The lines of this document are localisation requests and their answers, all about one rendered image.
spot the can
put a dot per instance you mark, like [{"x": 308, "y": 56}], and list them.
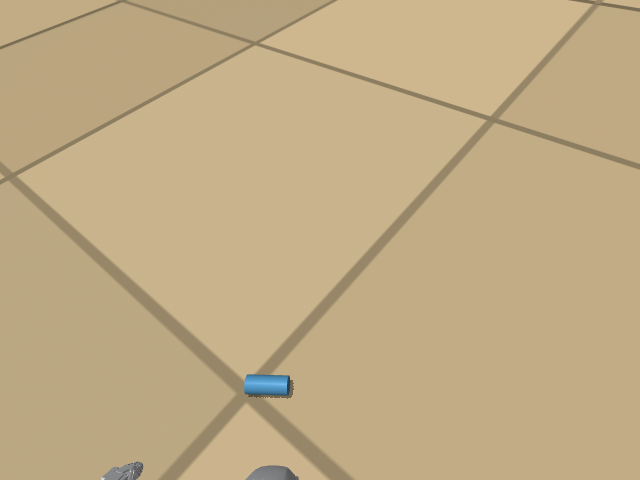
[{"x": 267, "y": 384}]

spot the left robot hand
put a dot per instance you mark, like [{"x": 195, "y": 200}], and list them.
[{"x": 128, "y": 472}]

